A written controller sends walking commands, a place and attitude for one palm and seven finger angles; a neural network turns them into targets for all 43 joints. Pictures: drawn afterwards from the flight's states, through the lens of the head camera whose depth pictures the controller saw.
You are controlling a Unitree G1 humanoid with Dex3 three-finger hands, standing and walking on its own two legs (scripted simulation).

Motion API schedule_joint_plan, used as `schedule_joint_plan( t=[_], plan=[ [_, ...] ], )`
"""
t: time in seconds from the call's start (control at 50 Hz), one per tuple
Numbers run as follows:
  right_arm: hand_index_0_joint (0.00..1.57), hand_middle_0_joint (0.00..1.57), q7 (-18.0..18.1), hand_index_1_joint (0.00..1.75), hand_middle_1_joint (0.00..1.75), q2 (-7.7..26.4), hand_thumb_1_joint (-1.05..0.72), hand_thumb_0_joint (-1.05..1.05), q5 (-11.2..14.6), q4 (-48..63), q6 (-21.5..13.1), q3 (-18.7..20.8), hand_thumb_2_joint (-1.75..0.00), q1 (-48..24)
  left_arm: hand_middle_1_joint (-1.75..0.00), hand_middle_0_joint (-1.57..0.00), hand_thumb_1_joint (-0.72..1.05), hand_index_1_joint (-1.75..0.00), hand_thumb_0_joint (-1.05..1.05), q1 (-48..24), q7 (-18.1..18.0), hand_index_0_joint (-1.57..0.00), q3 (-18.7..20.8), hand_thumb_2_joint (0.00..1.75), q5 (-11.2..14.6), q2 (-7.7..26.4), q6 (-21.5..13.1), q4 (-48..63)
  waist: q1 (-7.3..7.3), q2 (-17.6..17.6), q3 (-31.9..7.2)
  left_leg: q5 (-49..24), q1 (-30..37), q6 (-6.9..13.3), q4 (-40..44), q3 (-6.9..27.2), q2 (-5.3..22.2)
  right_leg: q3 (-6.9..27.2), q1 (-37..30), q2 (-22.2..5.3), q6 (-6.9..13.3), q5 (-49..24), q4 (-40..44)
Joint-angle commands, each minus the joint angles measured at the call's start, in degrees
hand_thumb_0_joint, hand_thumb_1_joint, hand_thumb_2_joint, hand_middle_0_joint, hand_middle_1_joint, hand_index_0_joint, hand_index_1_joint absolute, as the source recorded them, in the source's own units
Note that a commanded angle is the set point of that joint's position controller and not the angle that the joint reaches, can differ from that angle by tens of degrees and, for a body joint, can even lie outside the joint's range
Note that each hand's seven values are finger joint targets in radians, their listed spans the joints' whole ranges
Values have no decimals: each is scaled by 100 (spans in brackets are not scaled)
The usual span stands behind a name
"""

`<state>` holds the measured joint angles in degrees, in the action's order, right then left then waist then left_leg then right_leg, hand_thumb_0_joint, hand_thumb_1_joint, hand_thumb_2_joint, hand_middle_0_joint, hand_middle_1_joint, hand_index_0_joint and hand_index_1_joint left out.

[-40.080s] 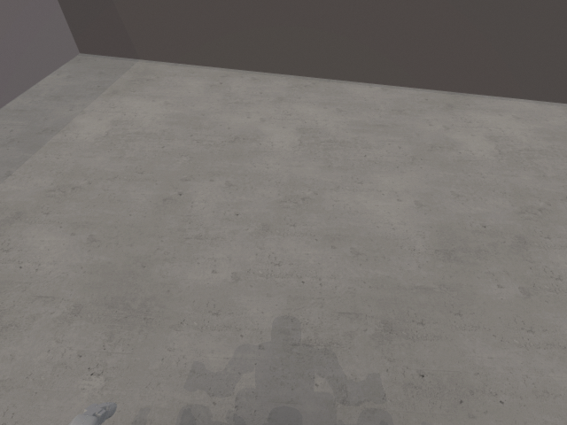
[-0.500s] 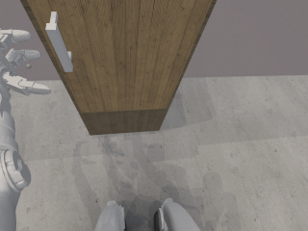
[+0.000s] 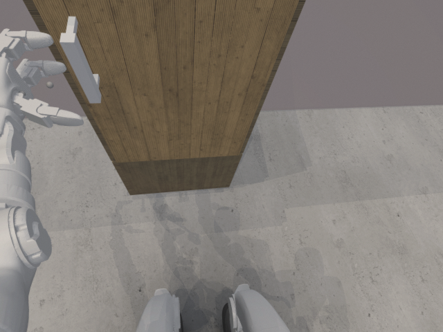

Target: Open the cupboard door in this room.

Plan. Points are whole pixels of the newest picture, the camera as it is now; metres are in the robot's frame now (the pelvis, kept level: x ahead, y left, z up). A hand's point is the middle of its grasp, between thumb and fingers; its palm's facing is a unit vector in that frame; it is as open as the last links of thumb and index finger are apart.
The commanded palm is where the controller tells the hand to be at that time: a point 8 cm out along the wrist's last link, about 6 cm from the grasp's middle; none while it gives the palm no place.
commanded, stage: move the hooked fingers beside the handle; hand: left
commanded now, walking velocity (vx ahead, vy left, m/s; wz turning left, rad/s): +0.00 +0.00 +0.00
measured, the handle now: (84, 63) +0.56 +0.20 +0.09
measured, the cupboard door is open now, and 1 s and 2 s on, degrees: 0 0 0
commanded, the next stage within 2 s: slide the fingers in behind the handle in 0.10 s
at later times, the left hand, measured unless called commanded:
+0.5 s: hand (58, 92) +0.51 +0.23 +0.07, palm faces +0.04 -1.00 +0.01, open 13.9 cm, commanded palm +0.49 +0.27 +0.07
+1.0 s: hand (73, 89) +0.51 +0.21 +0.07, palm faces +0.05 -1.00 +0.02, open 13.8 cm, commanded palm +0.49 +0.24 +0.07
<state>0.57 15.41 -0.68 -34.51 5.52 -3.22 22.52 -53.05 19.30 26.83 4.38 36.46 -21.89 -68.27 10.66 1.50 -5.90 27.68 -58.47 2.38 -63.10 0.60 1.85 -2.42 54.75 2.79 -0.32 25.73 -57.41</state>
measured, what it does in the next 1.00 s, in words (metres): stands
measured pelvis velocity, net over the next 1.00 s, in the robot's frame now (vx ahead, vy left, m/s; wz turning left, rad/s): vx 0.00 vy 0.00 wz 0.02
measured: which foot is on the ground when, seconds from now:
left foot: down 0.00-1.00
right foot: down 0.00-1.00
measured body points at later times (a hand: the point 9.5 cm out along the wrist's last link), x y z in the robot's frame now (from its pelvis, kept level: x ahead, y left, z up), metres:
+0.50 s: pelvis +0.00 +0.00 +0.00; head +0.14 +0.03 +0.43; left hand +0.50 +0.29 +0.07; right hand +0.01 -0.28 -0.10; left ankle +0.01 +0.09 -0.66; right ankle +0.01 -0.13 -0.66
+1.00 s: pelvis +0.00 +0.00 +0.00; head +0.13 +0.03 +0.43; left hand +0.50 +0.26 +0.08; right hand +0.01 -0.26 -0.10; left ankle +0.01 +0.09 -0.66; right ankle +0.01 -0.13 -0.66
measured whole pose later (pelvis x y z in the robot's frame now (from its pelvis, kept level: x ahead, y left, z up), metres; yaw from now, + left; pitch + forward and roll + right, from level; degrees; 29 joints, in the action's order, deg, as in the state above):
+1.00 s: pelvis +0.00 +0.00 +0.00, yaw +1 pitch +23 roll -5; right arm -0.3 14.9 -1.3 -36.1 3.9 -2.4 22.7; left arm -53.4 13.8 22.3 5.6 29.5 -23.0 -68.4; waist 9.9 1.5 -6.6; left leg 27.9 -58.2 2.3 -63.3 1.5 1.1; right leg -3.2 54.1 2.2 -0.2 26.4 -57.7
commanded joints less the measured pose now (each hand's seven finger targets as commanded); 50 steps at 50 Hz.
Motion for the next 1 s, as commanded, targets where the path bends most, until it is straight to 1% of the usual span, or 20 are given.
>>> schedule_joint_plan(
  t=[0.0, 0.12, 0.18, 0.28, 0.34, 0.36, 0.4, 0.42, 0.5, 0.54, 0.6, 0.62, 0.68, 0.7, 0.78, 0.8, 0.88, 0.9, 0.92, 0.98],
  plan=[
    [20, 20, 127, 30, 30, 1170, -90, 0, 69, 329, -27, 389, -90, 1077, -120, -30, -50, -120, 0, -1968, 130, -30, 113, 30, 200, 1621, -42, 739, -9, 579, -2447, -2455, 2266, -33, 732, 323, 21, 19, -935, 123, 144, -1811, 621],
    [20, 20, 151, 30, 30, 1163, -90, 0, 44, 284, -117, 412, -90, 1042, -120, -30, -50, -120, 0, -2389, 157, -30, 385, 30, 255, 2076, -466, 1329, -32, 840, -2817, -2417, 2310, -32, 645, 291, 24, 135, -1078, 120, 134, -1858, 574],
    [20, 20, 155, 30, 30, 1158, -90, 0, 60, 200, -132, 401, -90, 1011, -120, -30, -50, -120, 0, -2463, 223, -30, 110, 30, 253, 1774, -455, 1135, 71, 978, -2565, -2204, 2333, -47, 652, 321, 30, 99, -786, 106, 137, -1572, 601],
    [20, 20, 143, 30, 30, 1169, -90, 0, 59, 144, -129, 444, -90, 1055, -120, -30, -50, -120, 0, -2280, 328, -30, -228, 30, 343, 1234, -207, 1076, 72, 1103, -2656, -2437, 2779, -81, 689, 389, 57, 3, -484, 109, 155, -1544, 654],
    [20, 20, 172, 30, 30, 1196, -90, 0, 64, 140, -130, 434, -90, 1086, -120, -30, -50, -120, 0, -2404, 218, -30, -10, 30, 356, 1494, -118, 980, 78, 779, -2610, -2371, 2513, -49, 684, 411, 44, 14, -634, 102, 139, -1603, 626],
    [20, 20, 165, 30, 30, 1167, -90, 0, 59, 155, -155, 434, -90, 1059, -120, -30, -50, -120, 0, -2571, 169, -30, -88, 30, 358, 1388, -135, 1117, 116, 815, -2663, -2289, 2470, -34, 669, 375, 30, 39, -667, 97, 117, -1587, 632],
    [20, 20, 159, 30, 30, 1168, -90, 0, 33, 163, -184, 416, -90, 1070, -120, -30, -50, -120, 0, -2621, 33, -30, 103, 30, 299, 1634, -236, 1229, 49, 865, -2743, -2334, 2414, -30, 621, 360, 14, 67, -750, 93, 145, -1647, 582],
    [20, 20, 146, 30, 30, 1161, -90, 0, 17, 169, -188, 416, -90, 1068, -120, -30, -50, -120, 0, -2718, -37, -30, 174, 30, 232, 1771, -316, 1382, 10, 1086, -2930, -2500, 2554, -57, 601, 379, 20, 73, -754, 86, 148, -1733, 524],
    [20, 20, 70, 30, 30, 1109, -90, 0, -24, 179, -197, 443, -90, 1051, -120, -30, -50, -120, 0, -2605, -222, -30, -54, 30, 156, 1342, -513, 1575, 17, 1287, -3044, -2898, 3058, -130, 573, 465, 65, -12, -441, 117, 184, -1710, 471],
    [20, 20, 54, 30, 30, 1112, -90, 0, -9, 124, -183, 442, -90, 1013, -120, -30, -50, -120, 0, -2658, -218, -30, -247, 30, 171, 1100, -464, 1354, 132, 1074, -2810, -2639, 2907, -117, 597, 451, 70, -10, -413, 118, 155, -1611, 547],
    [20, 20, 73, 30, 30, 1152, -90, 0, 2, 142, -176, 443, -90, 1062, -120, -30, -50, -120, 0, -2597, -177, -30, -124, 30, 222, 1204, -359, 1260, 92, 961, -2863, -2569, 2772, -93, 628, 447, 43, -8, -592, 121, 177, -1665, 527],
    [20, 20, 68, 30, 30, 1120, -90, 0, 18, 131, -182, 445, -90, 1029, -120, -30, -50, -120, 0, -2756, -159, -30, -346, 30, 216, 972, -353, 1351, 158, 1041, -2906, -2631, 2890, -99, 632, 443, 48, -2, -506, 115, 159, -1696, 549],
    [20, 20, 50, 30, 30, 1105, -90, 0, -1, 86, -198, 458, -90, 1049, -120, -30, -50, -120, 0, -2671, -181, -30, -378, 30, 218, 841, -341, 1289, 125, 1023, -2811, -2577, 2918, -121, 638, 482, 54, -44, -396, 118, 175, -1565, 562],
    [20, 20, 51, 30, 30, 1090, -90, 0, -17, 52, -211, 457, -90, 1073, -120, -30, -50, -120, 0, -2758, -190, -30, -446, 30, 241, 731, -367, 1318, 188, 996, -2798, -2680, 2992, -113, 624, 502, 60, -58, -354, 129, 181, -1614, 552],
    [20, 20, 12, 30, 30, 1064, -90, 0, -30, 45, -227, 489, -90, 1042, -120, -30, -50, -120, 0, -2611, -260, -30, -540, 30, 258, 486, -433, 1393, 103, 1007, -2809, -2697, 3097, -160, 670, 527, 67, -86, -320, 129, 192, -1543, 574],
    [20, 20, 7, 30, 30, 1044, -90, 0, -38, 30, -235, 482, -90, 1052, -120, -30, -50, -120, 0, -2786, -274, -30, -735, 30, 266, 286, -477, 1521, 182, 1101, -2824, -2833, 3212, -165, 649, 556, 73, -101, -223, 129, 202, -1569, 540],
    [20, 20, 5, 30, 30, 1077, -90, 0, -34, 0, -234, 474, -90, 1060, -120, -30, -50, -120, 0, -2695, -457, -30, -420, 30, 250, 543, -380, 1076, 149, 706, -2544, -2349, 2720, -123, 697, 520, 34, -80, -378, 116, 183, -1407, 568],
    [20, 20, 12, 30, 30, 1087, -90, 0, -37, 30, -234, 469, -90, 1075, -120, -30, -50, -120, 0, -2640, -521, -30, -258, 30, 222, 731, -393, 1112, 58, 832, -2600, -2446, 2717, -129, 696, 519, 17, -78, -429, 113, 210, -1463, 526],
    [20, 20, -9, 30, 30, 1056, -90, 0, -45, 69, -238, 459, -90, 1047, -120, -30, -50, -120, 0, -2697, -568, -30, -371, 30, 185, 602, -391, 1136, 92, 892, -2711, -2467, 2739, -124, 680, 476, 5, -61, -429, 96, 181, -1514, 519],
    [20, 20, -48, 30, 30, 1023, -90, 0, -63, 70, -238, 461, -90, 1035, -120, -30, -50, -120, 0, -2767, -659, -30, -655, 30, 6, 358, -424, 1127, 173, 898, -2472, -2300, 2680, -120, 665, 485, 13, -67, -260, 86, 178, -1378, 533]
  ],
)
